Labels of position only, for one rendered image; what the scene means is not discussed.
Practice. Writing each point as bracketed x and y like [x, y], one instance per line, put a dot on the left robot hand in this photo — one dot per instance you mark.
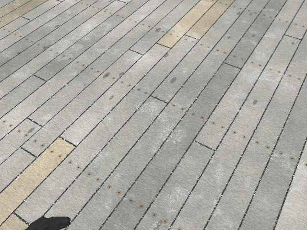
[52, 223]

